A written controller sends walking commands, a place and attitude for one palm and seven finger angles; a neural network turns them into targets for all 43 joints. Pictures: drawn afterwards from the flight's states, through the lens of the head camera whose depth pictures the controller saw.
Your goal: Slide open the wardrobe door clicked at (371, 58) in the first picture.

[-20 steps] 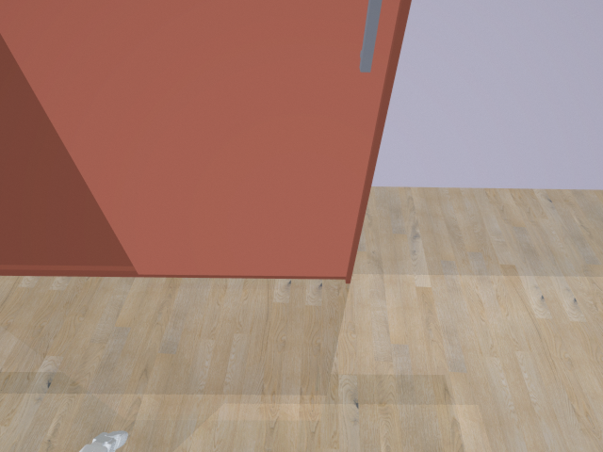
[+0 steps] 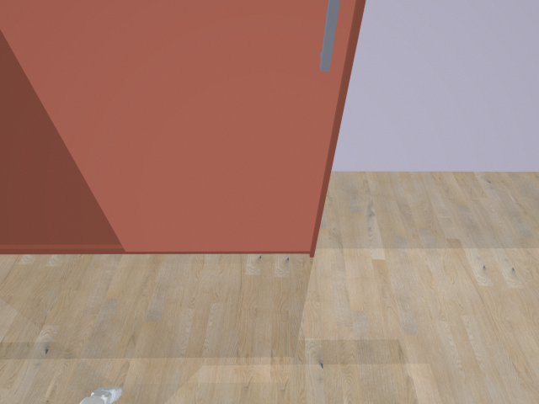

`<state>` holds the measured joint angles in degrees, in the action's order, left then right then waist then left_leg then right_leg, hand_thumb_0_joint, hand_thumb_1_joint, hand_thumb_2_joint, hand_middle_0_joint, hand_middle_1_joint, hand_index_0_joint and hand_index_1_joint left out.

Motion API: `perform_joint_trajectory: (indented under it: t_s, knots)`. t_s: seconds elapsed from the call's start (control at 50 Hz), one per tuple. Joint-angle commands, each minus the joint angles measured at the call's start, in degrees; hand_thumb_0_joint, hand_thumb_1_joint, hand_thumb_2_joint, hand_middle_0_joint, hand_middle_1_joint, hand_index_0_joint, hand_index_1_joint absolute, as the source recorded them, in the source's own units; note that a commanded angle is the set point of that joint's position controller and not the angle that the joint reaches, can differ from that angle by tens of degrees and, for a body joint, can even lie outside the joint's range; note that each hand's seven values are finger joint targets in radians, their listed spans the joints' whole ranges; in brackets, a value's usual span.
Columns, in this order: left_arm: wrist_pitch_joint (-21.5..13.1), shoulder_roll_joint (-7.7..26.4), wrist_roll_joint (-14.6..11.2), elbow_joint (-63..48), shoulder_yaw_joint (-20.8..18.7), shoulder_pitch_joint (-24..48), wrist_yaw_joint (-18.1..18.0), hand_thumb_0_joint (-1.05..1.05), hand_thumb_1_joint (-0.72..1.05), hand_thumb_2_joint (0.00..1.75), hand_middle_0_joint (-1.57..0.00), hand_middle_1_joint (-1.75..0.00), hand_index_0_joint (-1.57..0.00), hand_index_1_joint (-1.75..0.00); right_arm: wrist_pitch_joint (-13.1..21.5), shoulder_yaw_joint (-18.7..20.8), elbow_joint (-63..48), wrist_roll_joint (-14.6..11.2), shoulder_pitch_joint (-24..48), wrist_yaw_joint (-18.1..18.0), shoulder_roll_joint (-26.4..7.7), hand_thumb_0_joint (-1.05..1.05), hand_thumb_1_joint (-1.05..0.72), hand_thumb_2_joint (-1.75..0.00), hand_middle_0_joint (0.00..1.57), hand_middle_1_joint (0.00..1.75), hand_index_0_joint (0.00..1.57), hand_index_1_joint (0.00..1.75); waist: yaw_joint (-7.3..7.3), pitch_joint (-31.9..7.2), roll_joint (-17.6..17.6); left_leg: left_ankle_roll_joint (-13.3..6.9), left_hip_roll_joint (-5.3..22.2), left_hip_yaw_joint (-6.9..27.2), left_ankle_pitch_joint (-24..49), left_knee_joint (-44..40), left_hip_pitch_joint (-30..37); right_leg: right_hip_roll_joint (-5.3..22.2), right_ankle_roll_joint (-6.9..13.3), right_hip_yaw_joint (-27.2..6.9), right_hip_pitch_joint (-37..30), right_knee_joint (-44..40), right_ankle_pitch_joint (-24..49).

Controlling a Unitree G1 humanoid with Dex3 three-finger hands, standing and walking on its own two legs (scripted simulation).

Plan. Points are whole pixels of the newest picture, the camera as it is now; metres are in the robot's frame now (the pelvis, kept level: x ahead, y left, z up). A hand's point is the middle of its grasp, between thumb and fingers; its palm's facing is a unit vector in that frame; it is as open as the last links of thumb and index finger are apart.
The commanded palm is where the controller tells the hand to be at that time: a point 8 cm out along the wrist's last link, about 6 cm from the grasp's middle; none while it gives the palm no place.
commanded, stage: stand and wait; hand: right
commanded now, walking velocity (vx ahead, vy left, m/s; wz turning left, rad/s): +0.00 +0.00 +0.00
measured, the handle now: (330, 10) +0.82 -0.08 +0.24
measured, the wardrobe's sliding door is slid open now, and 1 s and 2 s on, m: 0.00 0.00 0.00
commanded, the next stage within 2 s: look at it before walking up in 0.42 s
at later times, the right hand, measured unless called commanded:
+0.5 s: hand out of the picture +0.06 -0.24 -0.15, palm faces -0.03 +0.94 -0.33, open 7.4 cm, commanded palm none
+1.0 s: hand out of the picture +0.06 -0.23 -0.15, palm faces -0.02 +0.94 -0.33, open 7.4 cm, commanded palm none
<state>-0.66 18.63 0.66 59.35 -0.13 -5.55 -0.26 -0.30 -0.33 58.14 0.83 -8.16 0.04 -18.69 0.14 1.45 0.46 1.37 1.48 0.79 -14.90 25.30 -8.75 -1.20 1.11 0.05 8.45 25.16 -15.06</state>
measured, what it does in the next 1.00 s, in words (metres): stands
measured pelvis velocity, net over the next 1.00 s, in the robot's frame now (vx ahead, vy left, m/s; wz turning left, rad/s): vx -0.01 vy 0.02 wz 0.00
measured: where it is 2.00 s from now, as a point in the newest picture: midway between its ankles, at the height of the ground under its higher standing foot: outside the picture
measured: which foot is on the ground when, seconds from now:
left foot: down 0.00-1.00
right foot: down 0.00-1.00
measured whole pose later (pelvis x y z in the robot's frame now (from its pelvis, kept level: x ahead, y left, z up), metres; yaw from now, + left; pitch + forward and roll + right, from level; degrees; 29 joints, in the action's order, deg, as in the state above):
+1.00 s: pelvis -0.01 +0.02 +0.01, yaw +0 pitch -2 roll +0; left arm -0.8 19.4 0.4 63.8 0.2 -7.1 -0.3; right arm 0.2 -0.2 61.8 0.8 -8.0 0.2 -19.0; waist -0.1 2.0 -0.2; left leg 0.1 0.2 0.2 -11.6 21.2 -7.8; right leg 0.1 -0.3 -0.6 7.4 20.7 -11.5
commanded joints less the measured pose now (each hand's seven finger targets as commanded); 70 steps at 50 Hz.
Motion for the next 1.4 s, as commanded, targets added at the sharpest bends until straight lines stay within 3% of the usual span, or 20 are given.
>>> perform_joint_trajectory:
  t_s: [0.0, 0.36, 1.12, 1.14, 1.18, 1.22, 1.26, 1.3, 1.34, 1.38]
  knots:
    - [-1.42, 11.98, -0.07, -3.57, -2.74, 2.76, -0.65, 0.00, 0.90, 0.90, -0.20, -0.30, -0.20, -0.30, 1.68, 2.64, -3.42, -0.18, 2.70, -1.02, -12.17, 0.00, -0.90, -0.90, 0.20, 0.30, 0.20, 0.30, -0.16, -4.78, -0.25, -2.98, 5.38, 3.90, 14.06, -3.34, 1.37, 7.36, 1.06, -5.18, -1.07, -4.37, 14.92]
    - [-1.39, 12.64, -0.20, -0.04, -2.15, 1.23, -0.47, 0.00, 0.90, 0.90, -0.20, -0.30, -0.20, -0.30, 1.67, 2.31, -0.47, -0.26, 2.56, -0.79, -12.42, 0.00, -0.90, -0.90, 0.20, 0.30, 0.20, 0.30, -0.03, -2.38, -0.09, -2.88, 5.39, 4.79, 7.68, -6.61, 0.46, 7.57, 0.62, -6.03, -0.05, -7.64, 8.80]
    - [-1.38, 12.33, -0.29, 0.73, -1.93, 0.67, -0.62, 0.00, 0.90, 0.90, -0.20, -0.30, -0.20, -0.30, 1.97, 2.37, 0.14, -0.24, 2.31, -0.84, -12.40, 0.00, -0.90, -0.90, 0.20, 0.30, 0.20, 0.30, -0.11, -3.52, -0.04, -2.99, 5.47, 4.82, 12.22, -7.61, 2.02, 7.89, 0.04, -5.87, -1.80, -7.84, 12.68]
    - [-1.39, 12.27, -0.28, 0.74, -1.93, 0.92, -0.62, 0.00, 0.90, 0.90, -0.20, -0.30, -0.20, -0.30, 1.90, 2.35, 0.21, -0.24, 2.34, -0.83, -12.23, 0.00, -0.90, -0.90, 0.20, 0.30, 0.20, 0.30, 0.01, -2.83, -0.75, -2.95, 5.44, 4.83, 11.37, -7.81, 1.67, 7.90, 0.06, -5.88, -1.53, -8.18, 11.98]
    - [-0.39, 5.14, 0.10, 2.30, -0.23, -2.88, -0.31, 0.00, 0.90, 0.90, -0.20, -0.30, -0.20, -0.30, 0.84, 0.90, 1.92, -0.17, -1.58, -1.08, -5.36, 0.00, -0.90, -0.90, 0.20, 0.30, 0.20, 0.30, -0.05, -3.78, 0.23, -1.89, 4.87, 4.26, 2.68, -7.68, 1.66, 7.43, -0.90, -4.58, -1.47, -7.20, 5.36]
    - [0.26, 4.96, 0.53, 2.68, -0.35, -4.90, -0.08, 0.00, 0.90, 0.90, -0.20, -0.30, -0.20, -0.30, 0.00, 0.99, 2.22, 0.23, -3.47, -0.69, -5.17, 0.00, -0.90, -0.90, 0.20, 0.30, 0.20, 0.30, 0.03, 1.00, 0.51, -2.35, 4.07, 5.61, -10.89, -7.83, -2.37, 6.39, -0.63, -4.37, 2.43, -7.09, -7.46]
    - [0.40, 5.19, 0.75, 2.11, -0.69, -5.72, 0.04, 0.00, 0.90, 0.90, -0.20, -0.30, -0.20, -0.30, -0.23, 1.53, 1.86, 0.47, -5.06, -0.17, -5.27, 0.00, -0.90, -0.90, 0.20, 0.30, 0.20, 0.30, 0.27, 4.88, 1.13, -3.11, 3.54, 6.79, -17.47, -7.69, -5.48, 6.06, -0.02, -4.82, 6.21, -7.04, -15.75]
    - [0.11, 4.67, 0.74, 1.57, -0.93, -6.89, 0.03, 0.00, 0.90, 0.90, -0.20, -0.30, -0.20, -0.30, 0.02, 2.00, 1.52, 0.53, -7.21, 0.13, -5.01, 0.00, -0.90, -0.90, 0.20, 0.30, 0.20, 0.30, 0.59, 5.89, 1.61, -4.25, 3.77, 8.05, -18.99, -7.14, -5.57, 5.71, 0.49, -4.22, 8.40, -4.23, -16.53]
    - [-0.58, 3.49, 0.59, 1.24, -1.07, -8.50, -0.12, 0.00, 0.90, 0.90, -0.20, -0.30, -0.20, -0.30, 0.55, 2.40, 1.42, 0.38, -9.48, 0.23, -4.28, 0.00, -0.90, -0.90, 0.20, 0.30, 0.20, 0.30, 0.59, 5.65, 1.92, -5.60, 4.28, 9.34, -16.64, -5.73, -4.80, 5.39, 0.91, -3.46, 8.89, -0.93, -12.91]
    - [-1.07, 2.38, 0.42, 0.86, -1.14, -9.50, -0.17, 0.00, 0.90, 0.90, -0.20, -0.30, -0.20, -0.30, 1.12, 2.95, 1.71, 0.37, -11.96, 0.10, -4.40, 0.00, -0.90, -0.90, 0.20, 0.30, 0.20, 0.30, 1.12, 4.37, 5.14, -7.15, 5.83, 11.48, -15.30, -6.00, -1.31, 4.25, 0.55, -1.14, 11.83, 4.81, -10.46]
